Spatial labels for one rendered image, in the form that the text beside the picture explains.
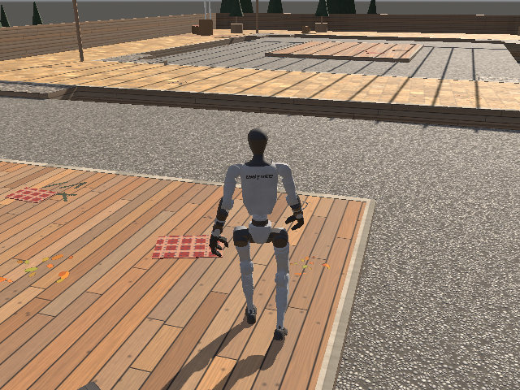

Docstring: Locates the robot right hand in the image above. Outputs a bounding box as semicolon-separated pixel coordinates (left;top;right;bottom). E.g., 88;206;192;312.
285;214;304;230

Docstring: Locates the robot left thigh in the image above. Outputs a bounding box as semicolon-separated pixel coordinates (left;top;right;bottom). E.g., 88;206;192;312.
233;226;254;275

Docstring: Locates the left robot upper arm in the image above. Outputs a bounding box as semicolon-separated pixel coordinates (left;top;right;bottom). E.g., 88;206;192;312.
221;163;242;210

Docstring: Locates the robot right forearm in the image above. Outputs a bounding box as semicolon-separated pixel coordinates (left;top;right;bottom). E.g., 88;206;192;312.
290;193;303;219

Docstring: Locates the humanoid robot head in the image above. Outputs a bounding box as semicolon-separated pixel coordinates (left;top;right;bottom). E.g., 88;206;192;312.
245;128;272;167

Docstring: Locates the right robot upper arm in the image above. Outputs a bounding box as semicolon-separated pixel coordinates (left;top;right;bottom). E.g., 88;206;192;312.
275;162;299;206

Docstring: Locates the robot left forearm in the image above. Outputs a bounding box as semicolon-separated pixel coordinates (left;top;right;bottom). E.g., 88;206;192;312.
211;198;229;237

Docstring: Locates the robot left hand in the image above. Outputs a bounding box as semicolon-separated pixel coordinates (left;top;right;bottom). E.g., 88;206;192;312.
209;234;228;257

